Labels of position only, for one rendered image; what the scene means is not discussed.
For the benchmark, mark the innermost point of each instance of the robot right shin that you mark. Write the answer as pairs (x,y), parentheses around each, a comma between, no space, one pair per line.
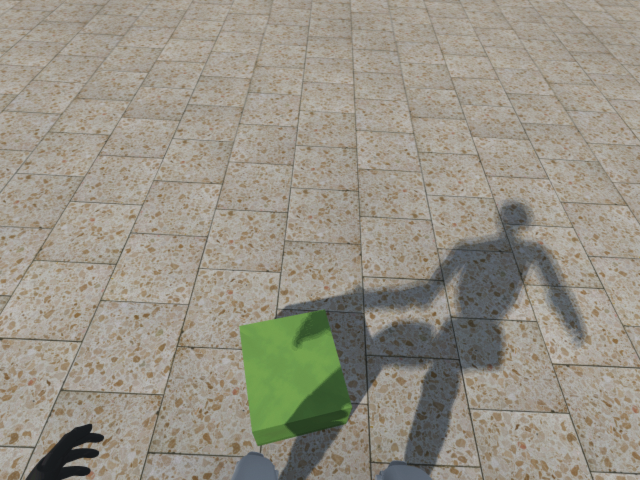
(397,462)

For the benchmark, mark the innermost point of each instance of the carton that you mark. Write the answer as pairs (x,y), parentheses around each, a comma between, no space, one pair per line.
(294,380)

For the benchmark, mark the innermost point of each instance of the robot left hand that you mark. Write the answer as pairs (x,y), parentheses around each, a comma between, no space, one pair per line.
(50,467)

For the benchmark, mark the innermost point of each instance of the left robot thigh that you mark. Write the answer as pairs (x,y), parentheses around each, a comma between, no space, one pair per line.
(254,467)

